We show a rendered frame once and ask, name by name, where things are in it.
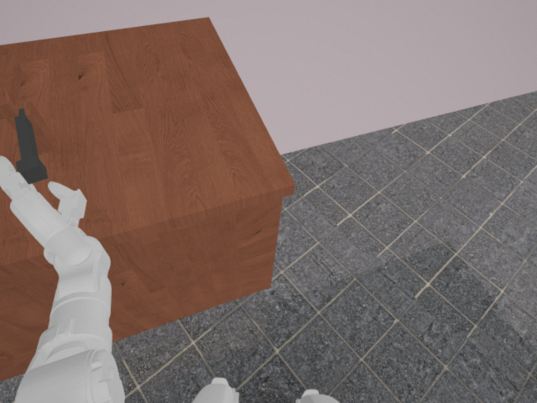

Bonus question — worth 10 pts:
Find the robot left upper arm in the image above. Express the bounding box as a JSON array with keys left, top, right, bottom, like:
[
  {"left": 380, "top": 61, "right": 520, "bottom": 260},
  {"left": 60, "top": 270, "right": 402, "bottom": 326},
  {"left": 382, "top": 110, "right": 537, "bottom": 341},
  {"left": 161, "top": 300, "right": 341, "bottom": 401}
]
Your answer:
[{"left": 17, "top": 348, "right": 125, "bottom": 403}]

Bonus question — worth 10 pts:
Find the left robot forearm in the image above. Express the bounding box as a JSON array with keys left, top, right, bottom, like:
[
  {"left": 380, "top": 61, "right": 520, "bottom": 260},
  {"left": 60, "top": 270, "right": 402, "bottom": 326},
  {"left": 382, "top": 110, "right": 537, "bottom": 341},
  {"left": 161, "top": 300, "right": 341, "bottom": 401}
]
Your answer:
[{"left": 14, "top": 227, "right": 112, "bottom": 403}]

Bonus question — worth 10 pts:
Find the tap lever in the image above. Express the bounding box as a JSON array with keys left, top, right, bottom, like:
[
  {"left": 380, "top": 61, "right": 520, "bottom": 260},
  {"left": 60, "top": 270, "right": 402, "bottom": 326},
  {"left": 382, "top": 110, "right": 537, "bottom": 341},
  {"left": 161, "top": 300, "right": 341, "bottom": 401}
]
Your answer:
[{"left": 14, "top": 108, "right": 48, "bottom": 184}]

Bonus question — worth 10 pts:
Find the robot shin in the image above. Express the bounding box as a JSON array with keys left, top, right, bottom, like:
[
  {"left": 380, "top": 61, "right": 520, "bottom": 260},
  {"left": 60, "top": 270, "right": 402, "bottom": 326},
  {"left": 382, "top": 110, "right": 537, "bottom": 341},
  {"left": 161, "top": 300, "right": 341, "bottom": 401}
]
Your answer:
[
  {"left": 301, "top": 390, "right": 319, "bottom": 398},
  {"left": 211, "top": 378, "right": 229, "bottom": 385}
]

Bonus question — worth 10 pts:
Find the robot left hand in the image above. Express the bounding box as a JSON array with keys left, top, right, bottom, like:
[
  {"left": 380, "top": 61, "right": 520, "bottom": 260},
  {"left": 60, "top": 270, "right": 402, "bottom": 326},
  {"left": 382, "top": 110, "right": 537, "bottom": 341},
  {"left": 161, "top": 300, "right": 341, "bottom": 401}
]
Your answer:
[{"left": 0, "top": 156, "right": 87, "bottom": 247}]

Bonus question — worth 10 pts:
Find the counter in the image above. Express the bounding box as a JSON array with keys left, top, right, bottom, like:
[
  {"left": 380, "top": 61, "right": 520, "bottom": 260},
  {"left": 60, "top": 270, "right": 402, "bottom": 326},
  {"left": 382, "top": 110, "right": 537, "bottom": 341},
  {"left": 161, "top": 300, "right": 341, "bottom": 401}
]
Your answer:
[{"left": 0, "top": 17, "right": 295, "bottom": 382}]

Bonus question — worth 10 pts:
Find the left robot shin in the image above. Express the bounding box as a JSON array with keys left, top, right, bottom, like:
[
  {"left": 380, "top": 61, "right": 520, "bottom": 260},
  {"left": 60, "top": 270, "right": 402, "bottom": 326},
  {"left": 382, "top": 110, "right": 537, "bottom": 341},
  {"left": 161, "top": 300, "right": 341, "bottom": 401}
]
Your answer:
[{"left": 211, "top": 378, "right": 229, "bottom": 385}]

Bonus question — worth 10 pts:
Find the right robot shin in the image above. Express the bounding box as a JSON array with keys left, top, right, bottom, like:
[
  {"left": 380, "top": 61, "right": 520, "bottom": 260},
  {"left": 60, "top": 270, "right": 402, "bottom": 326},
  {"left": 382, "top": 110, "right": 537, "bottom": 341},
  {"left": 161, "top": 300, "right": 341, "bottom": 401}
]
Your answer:
[{"left": 301, "top": 390, "right": 319, "bottom": 398}]

